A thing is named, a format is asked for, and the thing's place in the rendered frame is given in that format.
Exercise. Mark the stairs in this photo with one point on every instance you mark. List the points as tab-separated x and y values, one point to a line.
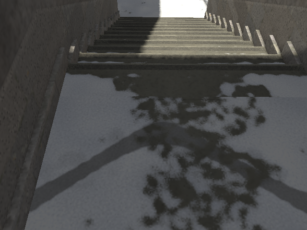
174	40

